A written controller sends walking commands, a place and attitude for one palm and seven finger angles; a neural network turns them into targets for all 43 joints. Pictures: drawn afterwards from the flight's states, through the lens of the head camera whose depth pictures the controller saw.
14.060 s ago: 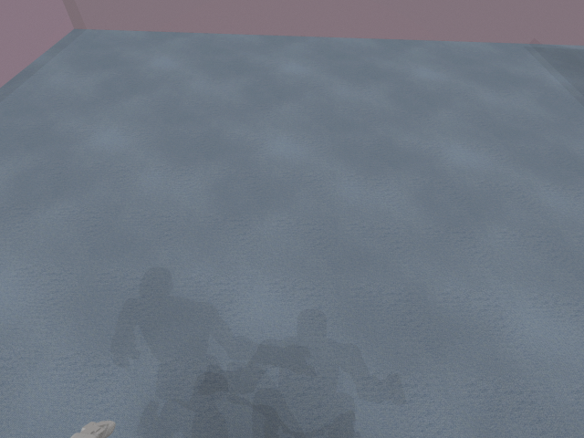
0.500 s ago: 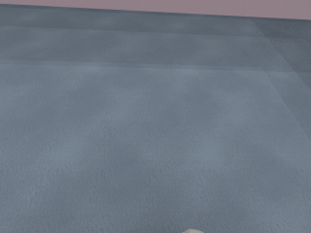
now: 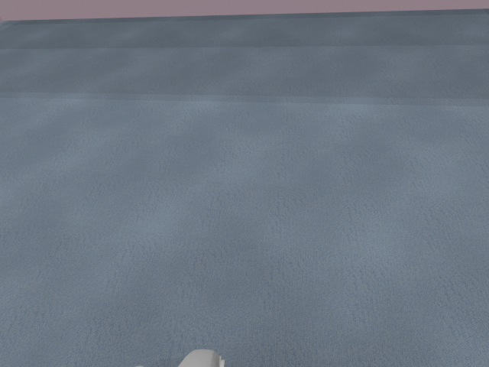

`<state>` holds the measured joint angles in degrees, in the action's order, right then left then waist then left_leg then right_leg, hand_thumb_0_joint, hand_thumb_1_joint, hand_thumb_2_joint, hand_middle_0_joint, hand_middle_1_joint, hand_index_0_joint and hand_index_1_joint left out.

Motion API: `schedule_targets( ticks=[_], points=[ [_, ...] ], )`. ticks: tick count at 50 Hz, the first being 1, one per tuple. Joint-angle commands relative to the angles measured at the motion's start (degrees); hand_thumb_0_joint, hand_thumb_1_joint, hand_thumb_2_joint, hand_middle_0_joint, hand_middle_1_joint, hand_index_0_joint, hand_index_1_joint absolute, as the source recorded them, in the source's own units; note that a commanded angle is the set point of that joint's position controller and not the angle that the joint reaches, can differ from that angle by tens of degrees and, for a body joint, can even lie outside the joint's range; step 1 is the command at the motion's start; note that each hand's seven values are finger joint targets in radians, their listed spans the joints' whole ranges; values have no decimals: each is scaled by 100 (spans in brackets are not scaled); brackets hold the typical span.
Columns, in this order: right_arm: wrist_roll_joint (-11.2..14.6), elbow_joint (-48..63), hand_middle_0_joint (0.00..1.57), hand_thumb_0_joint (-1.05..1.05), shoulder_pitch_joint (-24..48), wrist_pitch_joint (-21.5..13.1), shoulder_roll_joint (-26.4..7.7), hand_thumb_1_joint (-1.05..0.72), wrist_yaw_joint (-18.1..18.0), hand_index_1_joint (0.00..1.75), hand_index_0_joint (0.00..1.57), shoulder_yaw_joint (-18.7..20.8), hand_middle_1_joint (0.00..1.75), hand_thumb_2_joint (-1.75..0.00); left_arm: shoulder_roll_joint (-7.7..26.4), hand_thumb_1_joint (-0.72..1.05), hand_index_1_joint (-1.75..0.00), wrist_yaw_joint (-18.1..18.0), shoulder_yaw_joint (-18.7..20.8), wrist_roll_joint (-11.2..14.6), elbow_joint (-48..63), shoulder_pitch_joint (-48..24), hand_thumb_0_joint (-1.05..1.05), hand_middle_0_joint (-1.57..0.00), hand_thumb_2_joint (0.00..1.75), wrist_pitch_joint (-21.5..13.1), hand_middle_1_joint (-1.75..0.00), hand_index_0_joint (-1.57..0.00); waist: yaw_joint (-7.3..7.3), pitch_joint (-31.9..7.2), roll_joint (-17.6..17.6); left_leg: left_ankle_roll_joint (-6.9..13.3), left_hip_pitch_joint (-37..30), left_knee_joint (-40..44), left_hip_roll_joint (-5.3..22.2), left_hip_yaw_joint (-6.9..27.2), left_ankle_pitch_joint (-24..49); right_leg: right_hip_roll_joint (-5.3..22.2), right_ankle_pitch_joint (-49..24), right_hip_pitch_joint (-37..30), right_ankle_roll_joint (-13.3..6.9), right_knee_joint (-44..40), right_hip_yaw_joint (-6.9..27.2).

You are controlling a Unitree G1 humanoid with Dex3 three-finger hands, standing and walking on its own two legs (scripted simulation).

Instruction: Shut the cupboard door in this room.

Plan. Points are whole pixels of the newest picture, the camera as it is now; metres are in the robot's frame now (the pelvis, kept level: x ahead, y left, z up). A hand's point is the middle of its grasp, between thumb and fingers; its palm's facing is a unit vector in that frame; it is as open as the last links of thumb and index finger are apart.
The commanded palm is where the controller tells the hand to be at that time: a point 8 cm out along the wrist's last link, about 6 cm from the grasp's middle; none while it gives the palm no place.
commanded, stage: turn or walk to find it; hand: left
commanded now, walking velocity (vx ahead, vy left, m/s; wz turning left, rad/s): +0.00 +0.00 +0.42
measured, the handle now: out of the picture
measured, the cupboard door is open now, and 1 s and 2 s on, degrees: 88 88 88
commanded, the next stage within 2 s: none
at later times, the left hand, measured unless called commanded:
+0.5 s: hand out of the picture -0.02 +0.27 -0.17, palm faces +0.27 -0.92 -0.27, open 7.4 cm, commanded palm none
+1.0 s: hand out of the picture -0.06 +0.18 -0.16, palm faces +0.44 -0.86 -0.27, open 7.4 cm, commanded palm none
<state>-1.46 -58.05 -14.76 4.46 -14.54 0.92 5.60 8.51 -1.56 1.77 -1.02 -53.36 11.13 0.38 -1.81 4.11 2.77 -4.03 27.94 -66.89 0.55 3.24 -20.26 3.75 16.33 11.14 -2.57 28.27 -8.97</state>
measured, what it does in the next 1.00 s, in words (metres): steps on the spot, turning left: left foot, then right foot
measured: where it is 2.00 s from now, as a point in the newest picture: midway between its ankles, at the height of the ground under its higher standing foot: outside the picture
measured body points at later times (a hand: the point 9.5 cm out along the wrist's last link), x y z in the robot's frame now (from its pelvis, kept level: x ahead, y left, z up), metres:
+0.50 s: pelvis -0.02 +0.04 +0.00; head +0.00 +0.06 +0.45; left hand -0.04 +0.31 -0.15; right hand +0.14 -0.17 -0.14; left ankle -0.04 +0.15 -0.74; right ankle +0.00 -0.10 -0.68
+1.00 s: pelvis -0.03 -0.01 +0.00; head +0.01 -0.02 +0.45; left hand -0.08 +0.23 -0.13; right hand +0.10 -0.24 -0.17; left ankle -0.14 +0.12 -0.67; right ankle +0.01 -0.09 -0.74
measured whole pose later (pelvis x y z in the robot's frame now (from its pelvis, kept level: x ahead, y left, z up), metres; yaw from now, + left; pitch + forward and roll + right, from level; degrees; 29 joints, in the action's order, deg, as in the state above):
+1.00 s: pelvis -0.03 -0.01 +0.00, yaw +25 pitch -1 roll +3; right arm -1.2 -58.6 -13.3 4.7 -14.2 1.0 4.8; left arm 9.1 -1.3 1.8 -1.6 -54.0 12.9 0.3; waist 0.0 4.8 1.3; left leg -4.0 22.7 -57.2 2.0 0.9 -24.3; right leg 6.0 15.0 13.2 -2.3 29.0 -12.2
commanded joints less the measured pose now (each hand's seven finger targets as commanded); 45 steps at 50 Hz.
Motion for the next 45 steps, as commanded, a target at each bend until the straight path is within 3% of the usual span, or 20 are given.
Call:
schedule_targets(
  ticks=[1,8,11,12,13,14,15,18,20,27,29,31,32,33,34,35,37,38,40,45],
  points=[
    [15,404,20,0,314,-102,-248,-90,-25,30,20,-33,30,-90,1225,90,-30,-50,308,-25,227,350,0,-20,90,-137,-30,-20,284,-233,-1182,-75,397,409,179,-170,-270,1545,-1953,-615,-478,-996,947],
    [112,543,20,0,756,-250,-142,-90,-51,30,20,-186,30,-90,1509,90,-30,-32,395,-83,-35,679,0,-20,90,-66,-30,-20,498,-651,-1489,81,-525,2563,77,-691,-655,1693,-3253,-992,-580,-351,724],
    [95,439,20,0,308,-341,-312,-90,-58,30,20,-159,30,-90,1486,90,-30,-16,402,-1,-76,500,0,-20,90,-14,-30,-20,141,-805,-1144,217,-1894,4393,107,-802,898,1483,-2548,-263,-58,391,271],
    [62,442,20,0,121,-401,-710,-90,-53,30,20,-76,30,-90,1273,90,-30,5,372,34,6,513,0,-20,90,23,-30,-20,37,-991,-84,462,-2761,4797,825,75,1880,1058,-1304,594,273,1319,-49],
    [34,446,20,0,-34,-391,-1236,-90,-75,30,20,53,30,-90,895,90,-30,42,261,43,219,484,0,-20,90,55,-30,-20,-39,-839,1415,1159,-3219,4711,2153,1571,3969,416,1770,2022,638,2327,-130],
    [40,339,20,0,-292,-355,-1292,-90,-131,30,20,58,30,-90,958,90,-30,-1,200,-11,309,64,0,-20,90,135,-30,-20,-253,-833,1126,1509,-2803,4698,2329,1571,4218,360,2106,1959,630,2980,387],
    [26,323,20,0,-130,-362,-1184,-90,-193,30,20,41,30,-90,908,90,-30,-18,235,6,292,-131,0,-20,90,173,-30,-20,-177,-658,1271,1498,-2567,4694,2076,1426,4099,350,1878,2066,639,3312,631],
    [31,578,20,0,627,-388,-852,-90,-215,30,20,-86,30,-90,998,90,-30,83,262,17,78,79,0,-20,90,157,-30,-20,151,-364,616,1330,-2115,4700,1469,727,3491,321,994,1916,692,3531,695],
    [43,610,20,0,640,-403,-843,-90,-195,30,20,-80,30,-90,979,90,-30,96,251,17,55,164,0,-20,90,162,-30,-20,173,-410,493,1269,-2074,4754,1287,611,3290,249,783,1796,724,3378,670],
    [4,676,20,0,505,-338,-878,-90,-150,30,20,5,30,-90,900,90,-30,75,215,33,327,-85,0,-20,90,140,-30,-20,50,-395,602,1367,-1823,4695,1247,1145,2669,28,948,1282,701,1993,637],
    [-10,731,20,0,597,-317,-883,-90,-145,30,20,31,30,-90,875,90,-30,63,210,54,341,57,0,-20,90,100,-30,-20,123,-474,763,1328,-1632,4531,1177,1300,2795,-95,819,838,663,1343,570],
    [20,765,20,0,671,-304,-845,-90,-136,30,20,48,30,-90,894,90,-30,56,225,52,252,448,0,-20,90,34,-30,-20,306,-650,585,1150,-1385,4176,966,1248,2598,-177,44,160,645,308,470],
    [58,779,20,0,672,-307,-751,-90,-119,30,20,44,30,-90,1030,90,-30,44,248,38,220,653,0,-20,90,-23,-30,-20,410,-706,283,922,-1042,3826,737,1121,2160,-42,-496,-414,611,-451,568],
    [103,848,20,0,542,-319,-434,-90,-89,30,20,4,30,-90,1397,90,-30,3,317,-38,211,799,0,-20,90,-90,-30,-20,448,-836,-794,566,-222,2970,197,553,930,945,-679,-1129,345,-959,1506],
    [91,1020,20,0,629,-314,-178,-90,-72,30,20,-48,30,-90,1820,90,-30,-16,390,-81,267,781,0,-20,90,-100,-30,-20,497,-582,-2004,264,524,1730,-472,-85,-1194,2196,-1360,-1020,-325,-1186,2732],
    [25,923,20,0,581,-203,-480,-90,-104,30,20,31,30,-90,1722,90,-30,-30,411,0,341,668,0,-20,90,-121,-30,-20,513,-568,-2116,300,295,784,-201,354,-1344,2337,-1003,-228,-563,-1425,2852],
    [27,708,20,0,468,-142,-454,-90,-44,30,20,77,30,-90,1391,90,-30,-49,347,5,485,0,0,-20,90,-77,-30,-20,170,-118,-998,295,331,-192,-30,303,-657,1898,-392,300,-547,-1405,2163],
    [11,582,20,0,343,-116,-373,-90,-4,30,20,55,30,-90,1252,90,-30,-38,293,-4,537,-212,0,-20,90,-88,-30,-20,70,-28,-897,234,256,-355,32,180,-305,1594,-462,405,-399,-1300,1602],
    [4,482,20,0,92,-104,-320,-90,18,30,20,24,30,-90,1142,90,-30,-36,262,-7,535,-182,0,-20,90,-129,-30,-20,60,-202,-1162,125,264,-380,44,33,20,1376,-734,134,-286,-1242,1124],
    [20,462,20,0,352,-105,-260,-90,7,30,20,-35,30,-90,1253,90,-30,-55,309,-34,306,307,0,-20,90,-125,-30,-20,304,-292,-1163,-7,229,435,172,-193,-248,1582,-1167,-402,-429,-1152,952]
  ],
)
